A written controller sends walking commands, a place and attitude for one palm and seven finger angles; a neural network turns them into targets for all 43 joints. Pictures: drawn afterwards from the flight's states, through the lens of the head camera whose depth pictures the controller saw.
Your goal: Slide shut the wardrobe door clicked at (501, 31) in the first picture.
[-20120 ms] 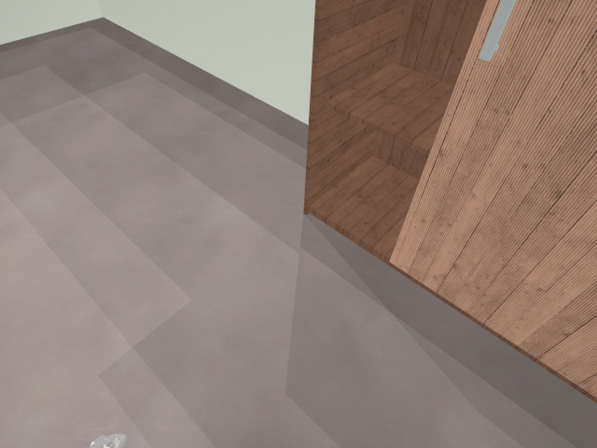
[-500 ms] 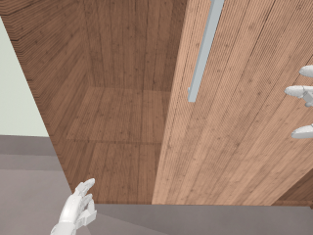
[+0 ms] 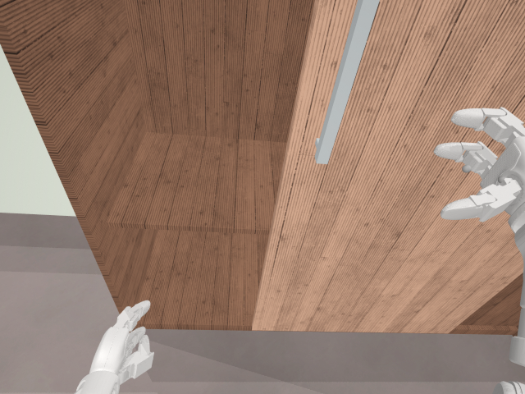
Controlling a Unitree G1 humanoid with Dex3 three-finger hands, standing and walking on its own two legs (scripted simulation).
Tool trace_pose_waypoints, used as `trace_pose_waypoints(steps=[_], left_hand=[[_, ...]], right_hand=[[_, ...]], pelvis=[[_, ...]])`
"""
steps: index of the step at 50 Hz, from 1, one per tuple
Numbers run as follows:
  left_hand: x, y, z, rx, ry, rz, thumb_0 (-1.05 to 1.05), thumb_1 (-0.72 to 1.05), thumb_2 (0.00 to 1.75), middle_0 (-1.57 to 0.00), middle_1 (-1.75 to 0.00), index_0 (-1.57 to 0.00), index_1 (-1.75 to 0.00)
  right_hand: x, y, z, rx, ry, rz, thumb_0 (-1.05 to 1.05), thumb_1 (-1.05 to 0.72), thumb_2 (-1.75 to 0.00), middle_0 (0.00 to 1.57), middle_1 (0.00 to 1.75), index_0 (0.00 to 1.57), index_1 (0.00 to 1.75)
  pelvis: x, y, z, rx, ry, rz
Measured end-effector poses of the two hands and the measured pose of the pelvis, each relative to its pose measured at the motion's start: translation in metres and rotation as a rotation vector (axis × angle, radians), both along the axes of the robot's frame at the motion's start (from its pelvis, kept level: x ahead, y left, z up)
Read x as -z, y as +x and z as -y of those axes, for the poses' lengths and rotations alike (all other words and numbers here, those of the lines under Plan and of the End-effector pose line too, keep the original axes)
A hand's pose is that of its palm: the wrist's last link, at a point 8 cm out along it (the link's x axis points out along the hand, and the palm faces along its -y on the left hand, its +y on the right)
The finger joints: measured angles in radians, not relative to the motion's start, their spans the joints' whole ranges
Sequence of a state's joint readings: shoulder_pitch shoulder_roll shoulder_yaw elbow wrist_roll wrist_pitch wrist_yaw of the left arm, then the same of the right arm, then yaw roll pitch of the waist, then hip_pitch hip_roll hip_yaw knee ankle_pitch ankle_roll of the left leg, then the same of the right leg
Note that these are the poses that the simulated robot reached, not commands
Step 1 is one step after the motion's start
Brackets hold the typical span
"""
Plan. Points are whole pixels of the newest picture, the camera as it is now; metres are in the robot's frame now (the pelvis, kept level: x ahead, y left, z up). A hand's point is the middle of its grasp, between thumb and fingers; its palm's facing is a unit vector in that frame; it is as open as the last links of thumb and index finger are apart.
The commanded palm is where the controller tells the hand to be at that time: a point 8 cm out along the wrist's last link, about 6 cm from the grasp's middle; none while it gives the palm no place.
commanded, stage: move the hooked fingers beside the handle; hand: right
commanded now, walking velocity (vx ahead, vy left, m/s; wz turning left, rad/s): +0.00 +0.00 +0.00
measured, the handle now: (340, 81) +0.50 -0.11 +0.27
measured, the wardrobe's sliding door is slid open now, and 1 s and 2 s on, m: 0.44 0.44 0.44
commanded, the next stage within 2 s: none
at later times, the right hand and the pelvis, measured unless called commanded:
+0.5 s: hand (434, 131) +0.37 -0.20 +0.28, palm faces +0.06 +1.00 -0.04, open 13.9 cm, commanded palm +0.36 -0.24 +0.26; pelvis +0.00 +0.01 +0.00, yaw +1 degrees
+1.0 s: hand (384, 103) +0.44 -0.16 +0.27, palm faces +0.03 +1.00 -0.03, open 13.9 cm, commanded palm +0.42 -0.22 +0.26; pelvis +0.00 +0.00 +0.00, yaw +3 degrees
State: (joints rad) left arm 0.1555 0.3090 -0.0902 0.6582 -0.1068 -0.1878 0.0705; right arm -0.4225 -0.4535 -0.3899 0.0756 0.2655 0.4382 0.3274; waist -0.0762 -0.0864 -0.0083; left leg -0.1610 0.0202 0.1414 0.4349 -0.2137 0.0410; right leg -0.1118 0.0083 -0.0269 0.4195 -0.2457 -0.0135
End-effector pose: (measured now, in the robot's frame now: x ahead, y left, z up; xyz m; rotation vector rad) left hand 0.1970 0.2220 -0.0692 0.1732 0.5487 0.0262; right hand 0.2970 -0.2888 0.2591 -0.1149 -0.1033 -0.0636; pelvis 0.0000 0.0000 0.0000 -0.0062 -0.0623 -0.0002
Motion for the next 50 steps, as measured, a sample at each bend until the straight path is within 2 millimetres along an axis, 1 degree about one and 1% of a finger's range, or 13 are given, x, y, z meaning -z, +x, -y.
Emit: trace_pose_waypoints(steps=[4, 8, 11, 14, 17, 20, 23, 26, 28, 35, 38, 44, 50], left_hand=[[-0.002, 0.002, 0.003, 0.003, 0.009, 0.011, 0.01, 0.9, 0.9, -0.2, -0.3, -0.2, -0.3], [-0.005, 0.002, 0.007, -0.01, -0.014, 0.028, 0.01, 0.9, 0.9, -0.21, -0.3, -0.2, -0.3], [-0.004, 0.0, 0.006, -0.022, -0.034, 0.026, 0.01, 0.9, 0.9, -0.21, -0.3, -0.2, -0.3], [-0.001, -0.006, 0.003, -0.03, -0.041, 0.009, 0.01, 0.9, 0.9, -0.21, -0.3, -0.2, -0.3], [0.003, -0.012, -0.001, -0.036, -0.032, -0.013, 0.01, 0.9, 0.9, -0.21, -0.3, -0.2, -0.3], [0.004, -0.017, -0.005, -0.041, -0.015, -0.029, 0.01, 0.9, 0.9, -0.21, -0.3, -0.2, -0.3], [0.004, -0.021, -0.01, -0.053, -0.004, -0.038, 0.01, 0.9, 0.9, -0.21, -0.3, -0.2, -0.3], [0.006, -0.026, -0.014, -0.068, 0.001, -0.046, 0.01, 0.9, 0.9, -0.21, -0.3, -0.2, -0.3], [0.008, -0.029, -0.016, -0.076, 0.004, -0.053, 0.01, 0.9, 0.9, -0.21, -0.3, -0.2, -0.3], [0.013, -0.041, -0.02, -0.105, 0.005, -0.08, 0.01, 0.9, 0.9, -0.21, -0.3, -0.2, -0.3], [0.015, -0.046, -0.02, -0.121, 0.0, -0.092, 0.01, 0.9, 0.9, -0.21, -0.3, -0.2, -0.3], [0.021, -0.062, -0.024, -0.16, -0.005, -0.136, 0.01, 0.9, 0.9, -0.21, -0.3, -0.2, -0.3], [0.026, -0.078, -0.029, -0.181, 0.011, -0.192, 0.01, 0.9, 0.9, -0.21, -0.3, -0.2, -0.3]], right_hand=[[-0.013, 0.006, -0.023, -0.067, 0.023, 0.097, -0.01, 0.5, -0.3, 0.3, 1.2, 0.3, 1.2], [-0.024, 0.022, -0.025, -0.043, 0.048, 0.097, -0.01, 0.5, -0.3, 0.31, 1.2, 0.31, 1.2], [-0.021, 0.034, -0.022, -0.003, 0.048, 0.026, -0.01, 0.5, -0.3, 0.31, 1.2, 0.31, 1.2], [-0.012, 0.039, -0.023, 0.003, 0.042, -0.023, -0.01, 0.5, -0.3, 0.3, 1.2, 0.31, 1.2], [-0.008, 0.039, -0.029, -0.019, 0.044, -0.004, -0.01, 0.5, -0.3, 0.3, 1.2, 0.3, 1.2], [-0.011, 0.038, -0.033, -0.037, 0.062, 0.044, -0.01, 0.5, -0.3, 0.3, 1.2, 0.3, 1.2], [-0.015, 0.043, -0.032, -0.024, 0.072, 0.057, -0.01, 0.5, -0.3, 0.3, 1.2, 0.31, 1.2], [-0.015, 0.052, -0.032, -0.003, 0.059, 0.024, -0.01, 0.5, -0.3, 0.3, 1.2, 0.31, 1.2], [-0.014, 0.059, -0.036, -0.005, 0.048, -0.004, -0.01, 0.5, -0.3, 0.3, 1.2, 0.31, 1.2], [-0.014, 0.083, -0.065, -0.069, 0.072, -0.001, -0.01, 0.5, -0.3, 0.3, 1.2, 0.3, 1.2], [-0.015, 0.094, -0.074, -0.071, 0.085, -0.001, -0.01, 0.5, -0.3, 0.3, 1.2, 0.31, 1.2], [-0.009, 0.116, -0.075, -0.021, 0.071, -0.055, -0.01, 0.5, -0.3, 0.3, 1.2, 0.31, 1.2], [-0.014, 0.124, -0.074, -0.034, 0.084, -0.009, -0.01, 0.5, -0.3, 0.3, 1.2, 0.3, 1.2]], pelvis=[[0.0, 0.0, -0.001, 0.002, 0.0, 0.009], [-0.001, 0.0, -0.003, -0.006, -0.002, 0.007], [-0.001, -0.001, -0.003, -0.012, -0.003, -0.001], [-0.001, -0.002, -0.004, -0.014, -0.005, -0.009], [-0.001, -0.002, -0.004, -0.016, -0.005, -0.009], [-0.001, -0.001, -0.005, -0.016, -0.004, -0.004], [-0.001, -0.002, -0.007, -0.016, -0.003, 0.0], [-0.001, -0.004, -0.007, -0.014, -0.002, -0.003], [-0.001, -0.005, -0.006, -0.011, -0.002, -0.008], [-0.002, -0.004, -0.004, -0.018, -0.004, -0.025], [-0.002, -0.003, -0.004, -0.027, -0.005, -0.031], [-0.002, 0.0, -0.004, -0.041, -0.006, -0.049], [-0.003, 0.004, -0.003, -0.047, -0.004, -0.059]])
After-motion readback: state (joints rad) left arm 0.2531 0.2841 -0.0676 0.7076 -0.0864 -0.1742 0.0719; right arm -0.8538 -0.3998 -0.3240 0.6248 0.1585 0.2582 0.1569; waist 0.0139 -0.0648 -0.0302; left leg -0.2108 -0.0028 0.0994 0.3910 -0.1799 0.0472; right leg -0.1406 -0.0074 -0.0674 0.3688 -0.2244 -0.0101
